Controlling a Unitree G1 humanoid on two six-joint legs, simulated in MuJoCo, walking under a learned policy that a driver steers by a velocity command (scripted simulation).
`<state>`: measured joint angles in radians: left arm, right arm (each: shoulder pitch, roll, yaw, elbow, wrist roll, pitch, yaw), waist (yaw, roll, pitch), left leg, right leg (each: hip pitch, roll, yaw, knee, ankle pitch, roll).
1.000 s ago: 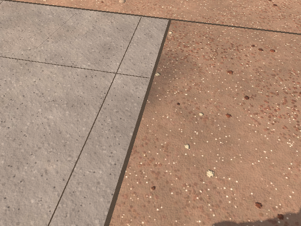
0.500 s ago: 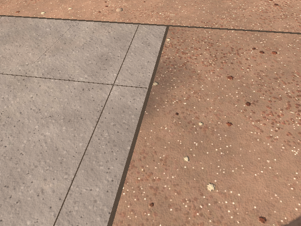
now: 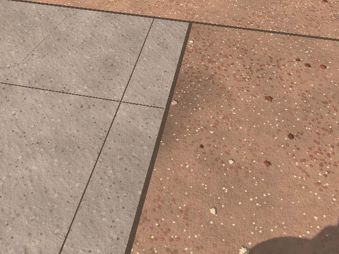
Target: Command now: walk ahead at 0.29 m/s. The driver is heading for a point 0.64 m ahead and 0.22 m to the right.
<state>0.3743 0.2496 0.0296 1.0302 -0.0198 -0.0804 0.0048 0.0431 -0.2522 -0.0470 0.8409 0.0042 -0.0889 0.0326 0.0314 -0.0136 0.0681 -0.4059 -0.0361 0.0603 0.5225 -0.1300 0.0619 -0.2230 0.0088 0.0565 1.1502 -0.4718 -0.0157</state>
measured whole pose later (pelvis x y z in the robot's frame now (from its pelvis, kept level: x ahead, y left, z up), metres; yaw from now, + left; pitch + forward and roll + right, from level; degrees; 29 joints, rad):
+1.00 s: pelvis +0.17 +0.02 +0.02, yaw -25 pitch +1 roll -1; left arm 0.19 0.35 0.11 0.77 -0.02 0.05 0.05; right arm 0.14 -0.26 -0.05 0.89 -0.01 0.00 -0.05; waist -0.01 -0.05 0.05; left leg -0.20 0.02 0.04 0.40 -0.22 0.03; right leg -0.53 0.05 0.10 1.11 -0.38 0.08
